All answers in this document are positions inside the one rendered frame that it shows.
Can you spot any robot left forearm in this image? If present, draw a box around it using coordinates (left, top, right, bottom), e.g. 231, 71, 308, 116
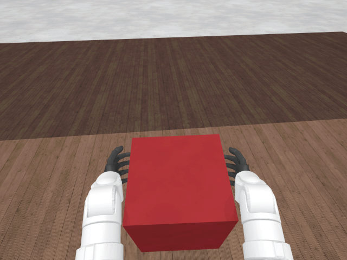
75, 171, 124, 260

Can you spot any robot right forearm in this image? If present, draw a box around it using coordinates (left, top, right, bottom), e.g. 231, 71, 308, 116
235, 171, 294, 260

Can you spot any robot left hand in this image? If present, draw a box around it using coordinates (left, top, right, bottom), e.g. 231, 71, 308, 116
104, 146, 131, 184

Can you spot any carton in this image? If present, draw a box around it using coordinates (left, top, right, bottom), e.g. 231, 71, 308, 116
123, 134, 239, 252

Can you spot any robot right hand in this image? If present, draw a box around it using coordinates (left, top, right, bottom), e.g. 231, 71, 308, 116
224, 147, 250, 187

